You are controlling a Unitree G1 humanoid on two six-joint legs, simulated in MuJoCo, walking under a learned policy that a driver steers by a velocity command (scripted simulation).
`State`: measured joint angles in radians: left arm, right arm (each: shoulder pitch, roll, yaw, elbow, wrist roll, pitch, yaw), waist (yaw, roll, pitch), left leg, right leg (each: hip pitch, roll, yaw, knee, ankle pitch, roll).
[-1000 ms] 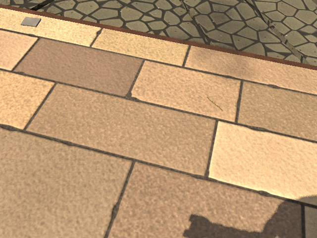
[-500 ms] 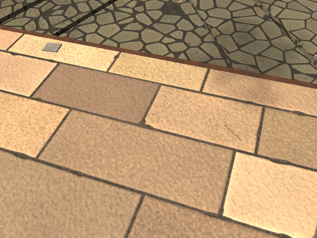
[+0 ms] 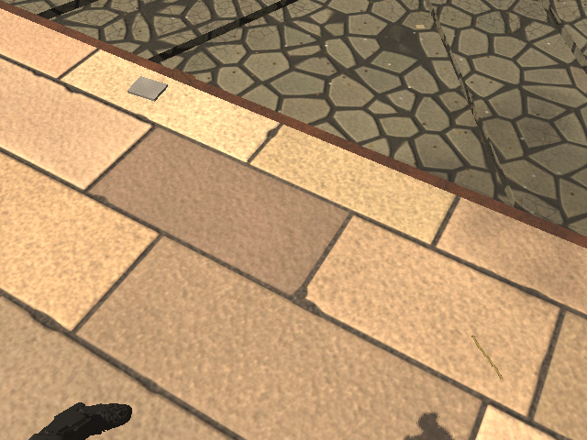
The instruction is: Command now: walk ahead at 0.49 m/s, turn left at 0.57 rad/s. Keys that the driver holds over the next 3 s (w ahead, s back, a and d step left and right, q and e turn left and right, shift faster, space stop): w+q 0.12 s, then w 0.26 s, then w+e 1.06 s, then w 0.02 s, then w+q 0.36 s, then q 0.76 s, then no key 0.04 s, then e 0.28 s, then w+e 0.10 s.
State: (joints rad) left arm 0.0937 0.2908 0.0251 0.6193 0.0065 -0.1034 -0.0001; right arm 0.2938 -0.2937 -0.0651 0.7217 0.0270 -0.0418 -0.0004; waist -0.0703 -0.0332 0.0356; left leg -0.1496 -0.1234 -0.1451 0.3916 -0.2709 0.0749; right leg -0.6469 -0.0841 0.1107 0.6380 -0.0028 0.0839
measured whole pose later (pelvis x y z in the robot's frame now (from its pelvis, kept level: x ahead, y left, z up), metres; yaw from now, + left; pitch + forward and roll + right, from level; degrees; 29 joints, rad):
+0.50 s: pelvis +0.27 -0.02 +0.00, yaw +9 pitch +2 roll -2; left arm 0.41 0.29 0.06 0.81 -0.03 -0.07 -0.01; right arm 0.05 -0.26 -0.03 0.64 0.02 -0.06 0.04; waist 0.12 0.03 0.03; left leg -0.56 0.06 -0.04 0.60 -0.08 0.00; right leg -0.04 0.01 -0.03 0.29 -0.29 0.00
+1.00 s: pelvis +0.52 +0.03 -0.01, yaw -6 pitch +1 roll +3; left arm 0.10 0.27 0.05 0.66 -0.02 -0.03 -0.05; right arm 0.34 -0.29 -0.07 0.84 0.01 -0.07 0.00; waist -0.09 -0.04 0.03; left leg 0.08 -0.01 0.24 0.24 -0.33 -0.01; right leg -0.65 -0.09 0.00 0.69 -0.01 -0.02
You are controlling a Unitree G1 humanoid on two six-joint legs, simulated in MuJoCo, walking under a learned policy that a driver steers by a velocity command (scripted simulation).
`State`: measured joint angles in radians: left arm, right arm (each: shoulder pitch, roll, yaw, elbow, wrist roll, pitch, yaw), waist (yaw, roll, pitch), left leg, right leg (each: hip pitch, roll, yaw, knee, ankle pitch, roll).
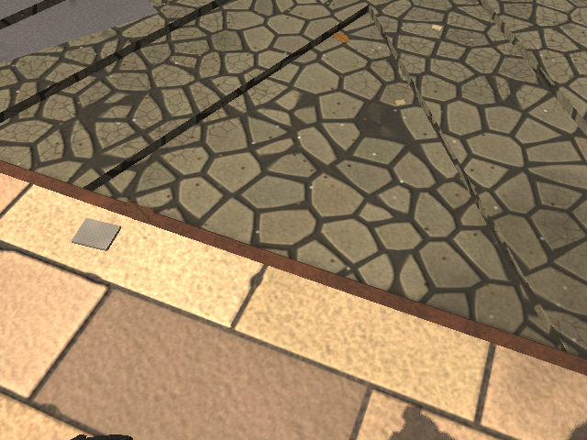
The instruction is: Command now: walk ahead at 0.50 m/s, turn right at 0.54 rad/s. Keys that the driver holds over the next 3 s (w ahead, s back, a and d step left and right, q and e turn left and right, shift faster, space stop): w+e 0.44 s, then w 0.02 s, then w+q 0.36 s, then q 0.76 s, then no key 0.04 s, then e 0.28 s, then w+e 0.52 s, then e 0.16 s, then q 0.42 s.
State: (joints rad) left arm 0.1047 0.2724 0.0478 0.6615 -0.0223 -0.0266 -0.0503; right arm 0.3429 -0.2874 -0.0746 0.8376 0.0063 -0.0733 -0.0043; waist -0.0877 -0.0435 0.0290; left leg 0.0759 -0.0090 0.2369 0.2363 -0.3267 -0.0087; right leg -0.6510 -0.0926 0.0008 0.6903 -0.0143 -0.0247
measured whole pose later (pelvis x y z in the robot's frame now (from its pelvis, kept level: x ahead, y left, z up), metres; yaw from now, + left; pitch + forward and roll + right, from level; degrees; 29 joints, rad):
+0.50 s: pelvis +0.28 -0.04 +0.00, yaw -17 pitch +2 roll +0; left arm 0.35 0.29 0.07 0.71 -0.02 -0.04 0.01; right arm 0.04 -0.28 -0.04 0.70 0.00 -0.10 0.02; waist 0.08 0.04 0.03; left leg -0.59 0.03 -0.09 0.55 0.05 -0.05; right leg -0.12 0.11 0.16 0.42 -0.32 -0.07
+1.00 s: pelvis +0.53 -0.09 +0.00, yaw -7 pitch +1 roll +0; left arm 0.02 0.25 0.04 0.61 0.01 -0.08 -0.01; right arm 0.43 -0.27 -0.06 0.81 0.02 0.00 -0.04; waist -0.11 -0.02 0.04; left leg -0.14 -0.11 -0.20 0.47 -0.34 0.05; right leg -0.50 0.03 0.11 0.50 0.02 0.02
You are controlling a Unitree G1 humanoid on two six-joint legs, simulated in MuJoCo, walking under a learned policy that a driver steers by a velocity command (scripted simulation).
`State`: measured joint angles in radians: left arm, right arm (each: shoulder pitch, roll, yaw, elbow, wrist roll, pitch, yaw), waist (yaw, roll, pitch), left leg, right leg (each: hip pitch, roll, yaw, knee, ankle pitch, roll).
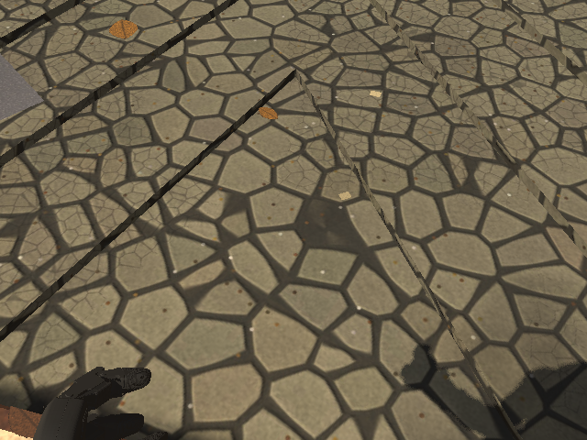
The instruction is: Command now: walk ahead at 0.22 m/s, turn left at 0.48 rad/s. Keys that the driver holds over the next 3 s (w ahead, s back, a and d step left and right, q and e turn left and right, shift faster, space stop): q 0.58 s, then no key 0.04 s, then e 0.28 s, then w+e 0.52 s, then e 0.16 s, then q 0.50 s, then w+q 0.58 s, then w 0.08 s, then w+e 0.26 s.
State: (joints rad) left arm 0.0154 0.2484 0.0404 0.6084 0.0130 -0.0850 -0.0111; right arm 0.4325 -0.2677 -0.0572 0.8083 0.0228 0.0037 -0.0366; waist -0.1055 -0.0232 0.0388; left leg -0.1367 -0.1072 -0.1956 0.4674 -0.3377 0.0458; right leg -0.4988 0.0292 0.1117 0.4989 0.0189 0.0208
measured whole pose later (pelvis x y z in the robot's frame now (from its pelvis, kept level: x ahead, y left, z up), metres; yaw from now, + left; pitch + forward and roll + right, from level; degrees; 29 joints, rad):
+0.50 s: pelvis +0.07 +0.01 -0.01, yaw +18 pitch +0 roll -2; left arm 0.10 0.31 0.08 0.71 0.00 0.03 0.00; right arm 0.20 -0.31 -0.06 0.59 -0.01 0.07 -0.01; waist 0.02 -0.02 0.07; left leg -0.35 0.01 0.00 0.63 -0.29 0.04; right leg -0.40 -0.07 -0.10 0.75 -0.41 0.04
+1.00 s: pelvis +0.09 +0.02 -0.01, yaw +18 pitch +0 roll +1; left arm 0.22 0.27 0.05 0.73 -0.01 0.03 0.01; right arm 0.17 -0.25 -0.04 0.64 -0.02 0.02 -0.02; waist 0.01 0.01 0.02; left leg -0.30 -0.04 0.01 0.62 -0.38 0.04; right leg -0.32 0.00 0.08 0.61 -0.31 0.00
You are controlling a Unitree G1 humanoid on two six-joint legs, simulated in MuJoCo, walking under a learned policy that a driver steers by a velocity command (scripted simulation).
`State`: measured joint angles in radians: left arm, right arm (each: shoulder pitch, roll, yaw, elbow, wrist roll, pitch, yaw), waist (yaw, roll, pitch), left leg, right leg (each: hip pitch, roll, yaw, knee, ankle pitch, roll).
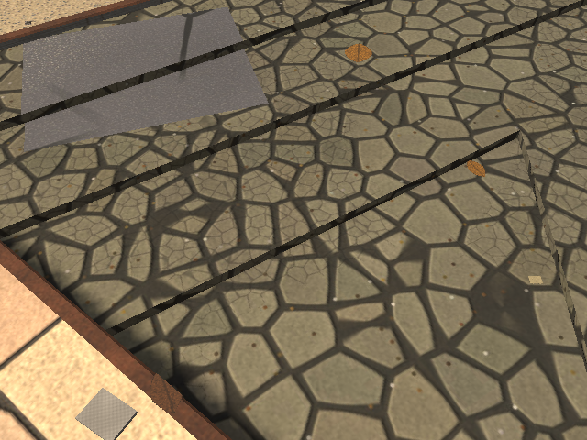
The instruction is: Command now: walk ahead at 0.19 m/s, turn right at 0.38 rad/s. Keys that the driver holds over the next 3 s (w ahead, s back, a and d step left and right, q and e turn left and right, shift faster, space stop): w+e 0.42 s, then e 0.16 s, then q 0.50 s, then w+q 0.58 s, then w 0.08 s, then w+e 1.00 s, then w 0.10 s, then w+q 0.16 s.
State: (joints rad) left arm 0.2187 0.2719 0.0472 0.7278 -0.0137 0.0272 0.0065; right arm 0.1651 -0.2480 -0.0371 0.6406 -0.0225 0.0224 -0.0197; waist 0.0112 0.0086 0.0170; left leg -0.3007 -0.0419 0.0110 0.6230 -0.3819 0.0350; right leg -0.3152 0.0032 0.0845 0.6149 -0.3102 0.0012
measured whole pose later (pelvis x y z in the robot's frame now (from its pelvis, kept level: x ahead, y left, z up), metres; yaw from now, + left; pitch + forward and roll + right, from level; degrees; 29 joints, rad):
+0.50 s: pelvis +0.14 -0.09 -0.03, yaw -17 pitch +1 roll -1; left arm 0.24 0.31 0.08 0.65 -0.03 -0.03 -0.05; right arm 0.28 -0.31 -0.08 0.68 0.04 -0.10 0.01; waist -0.02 0.02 0.01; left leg -0.47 0.08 -0.04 1.37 -0.54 0.01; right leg -0.40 0.07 -0.02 0.84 -0.48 -0.06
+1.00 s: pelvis +0.38 -0.12 -0.16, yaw -16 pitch +3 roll +0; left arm 0.26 0.24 0.01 0.74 -0.02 -0.01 0.05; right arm 0.21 -0.22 -0.03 0.77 -0.02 -0.02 0.03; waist 0.01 -0.05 0.04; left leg -0.44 -0.15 -0.09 0.50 -0.10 0.08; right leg -0.63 0.03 0.10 1.74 -0.56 0.06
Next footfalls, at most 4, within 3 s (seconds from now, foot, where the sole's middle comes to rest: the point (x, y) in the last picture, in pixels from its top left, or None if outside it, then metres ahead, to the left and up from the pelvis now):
0.40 right None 0.14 -0.18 -0.77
0.88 left None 0.52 -0.10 -0.92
1.38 right None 0.51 -0.32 -0.92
1.86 left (332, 353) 0.80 -0.05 -0.92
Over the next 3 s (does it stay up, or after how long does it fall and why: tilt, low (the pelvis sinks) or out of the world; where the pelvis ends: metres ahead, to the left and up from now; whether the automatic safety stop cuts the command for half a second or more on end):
stays up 1.32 -0.24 -0.11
